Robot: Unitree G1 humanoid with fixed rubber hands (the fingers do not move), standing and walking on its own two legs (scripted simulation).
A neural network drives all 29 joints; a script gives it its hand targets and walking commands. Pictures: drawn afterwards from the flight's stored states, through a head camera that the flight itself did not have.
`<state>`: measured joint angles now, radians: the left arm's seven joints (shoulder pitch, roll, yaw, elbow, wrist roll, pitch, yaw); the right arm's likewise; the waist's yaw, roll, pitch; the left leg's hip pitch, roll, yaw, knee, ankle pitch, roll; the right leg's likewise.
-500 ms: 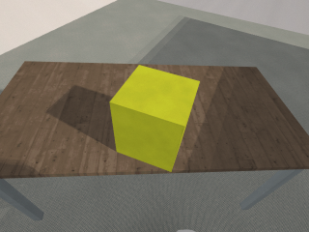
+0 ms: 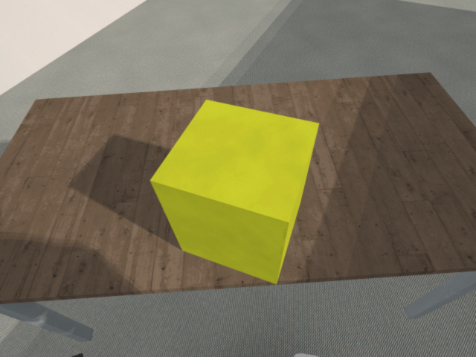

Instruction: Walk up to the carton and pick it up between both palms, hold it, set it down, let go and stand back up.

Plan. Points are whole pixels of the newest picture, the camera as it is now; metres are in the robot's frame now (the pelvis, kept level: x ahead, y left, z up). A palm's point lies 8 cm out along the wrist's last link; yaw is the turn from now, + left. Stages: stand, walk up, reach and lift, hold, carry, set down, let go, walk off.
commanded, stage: walk up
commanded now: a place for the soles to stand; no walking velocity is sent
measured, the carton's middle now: (242, 194) +0.41 -0.01 +0.01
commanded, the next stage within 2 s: stand in 1.50 s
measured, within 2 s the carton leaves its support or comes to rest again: neither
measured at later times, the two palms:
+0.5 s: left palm out of the picture +0.09 +0.32 -0.09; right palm out of the picture +0.07 -0.29 -0.10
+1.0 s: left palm out of the picture +0.09 +0.30 -0.08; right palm out of the picture +0.05 -0.30 -0.10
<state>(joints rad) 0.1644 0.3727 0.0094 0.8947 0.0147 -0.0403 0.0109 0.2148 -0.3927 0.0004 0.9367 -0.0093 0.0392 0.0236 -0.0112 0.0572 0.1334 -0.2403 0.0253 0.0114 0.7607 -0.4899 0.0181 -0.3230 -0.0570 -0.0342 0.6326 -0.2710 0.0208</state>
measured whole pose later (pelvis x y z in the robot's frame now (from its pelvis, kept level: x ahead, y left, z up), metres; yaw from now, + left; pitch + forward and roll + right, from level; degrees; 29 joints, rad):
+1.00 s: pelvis -0.03 +0.00 +0.01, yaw +0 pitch -2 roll +1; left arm 0.12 0.38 0.01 0.90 0.01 -0.02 0.00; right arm 0.14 -0.38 0.00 1.02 -0.01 -0.02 0.01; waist -0.01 -0.02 0.06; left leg -0.21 0.00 0.02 0.50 -0.27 0.00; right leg -0.28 -0.04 -0.03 0.52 -0.22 0.01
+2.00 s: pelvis -0.03 +0.00 +0.01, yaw +0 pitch -3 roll +0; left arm 0.08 0.36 0.01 0.81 0.03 0.26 0.01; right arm 0.09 -0.38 -0.03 1.02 -0.08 -0.14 0.05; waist -0.01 0.01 0.09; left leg -0.21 0.01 0.02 0.58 -0.31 0.00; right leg -0.27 -0.03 -0.03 0.57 -0.24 0.00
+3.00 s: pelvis -0.05 +0.00 +0.01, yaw +0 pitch -6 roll -1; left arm 0.21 0.35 0.07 0.36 -0.09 0.15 -0.13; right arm 0.35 -0.09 -0.04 0.30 0.01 -0.06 -0.18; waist 0.01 -0.01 0.08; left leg -0.15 0.04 0.02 0.53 -0.28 0.02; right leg -0.17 0.01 -0.03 0.46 -0.19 0.00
